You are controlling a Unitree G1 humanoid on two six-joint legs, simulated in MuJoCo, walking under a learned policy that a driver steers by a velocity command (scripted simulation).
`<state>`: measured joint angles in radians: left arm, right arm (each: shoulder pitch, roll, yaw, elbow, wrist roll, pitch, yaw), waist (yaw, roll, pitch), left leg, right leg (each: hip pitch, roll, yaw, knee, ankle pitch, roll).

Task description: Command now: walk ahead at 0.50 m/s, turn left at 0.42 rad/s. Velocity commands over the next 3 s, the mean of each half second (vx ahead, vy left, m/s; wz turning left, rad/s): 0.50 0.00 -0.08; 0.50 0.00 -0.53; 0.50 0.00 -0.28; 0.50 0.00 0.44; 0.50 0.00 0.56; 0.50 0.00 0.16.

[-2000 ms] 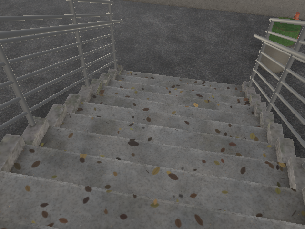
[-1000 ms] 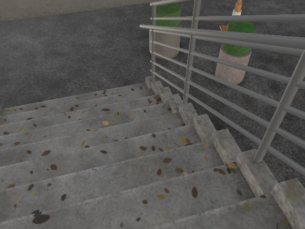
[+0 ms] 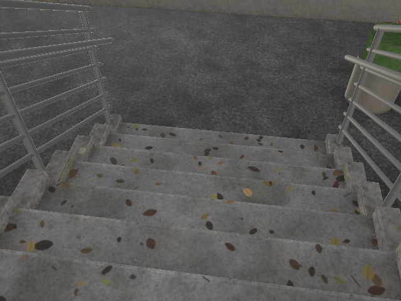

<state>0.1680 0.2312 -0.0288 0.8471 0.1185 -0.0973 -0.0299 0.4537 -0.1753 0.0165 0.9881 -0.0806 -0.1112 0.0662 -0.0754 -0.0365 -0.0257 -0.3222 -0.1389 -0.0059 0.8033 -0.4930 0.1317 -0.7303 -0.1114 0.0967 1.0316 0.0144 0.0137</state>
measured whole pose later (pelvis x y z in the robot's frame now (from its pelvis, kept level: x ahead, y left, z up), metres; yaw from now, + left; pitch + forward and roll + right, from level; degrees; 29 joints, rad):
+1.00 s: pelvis +0.57 -0.07 -0.32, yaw -23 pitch +1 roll +3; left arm 0.23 0.24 0.01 0.88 0.08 -0.08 -0.13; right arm 0.51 -0.22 0.00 1.02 -0.12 -0.12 0.01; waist -0.04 -0.05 -0.04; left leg -0.19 -0.03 0.22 0.56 -0.38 0.06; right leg -0.88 -0.08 0.02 1.19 0.11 -0.09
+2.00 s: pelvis +1.09 -0.34 -0.61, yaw -15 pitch -1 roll -6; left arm 0.63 0.11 0.00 1.15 0.14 -0.05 0.00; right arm 0.07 -0.20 -0.04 0.96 -0.10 -0.08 0.07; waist 0.14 0.07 0.02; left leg -0.30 0.13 0.04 0.34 0.22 0.08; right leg -0.02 -0.23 -0.30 1.16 -0.85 0.15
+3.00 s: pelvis +1.61 -0.42 -0.87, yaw +6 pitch +3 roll +1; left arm 0.49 0.19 0.03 1.02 0.05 -0.09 -0.04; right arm 0.21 -0.20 -0.01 0.87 -0.05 -0.12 0.05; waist 0.01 -0.02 -0.06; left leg -0.47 -0.02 0.09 0.95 -0.54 0.06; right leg -0.51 0.03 0.05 1.41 -0.55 -0.07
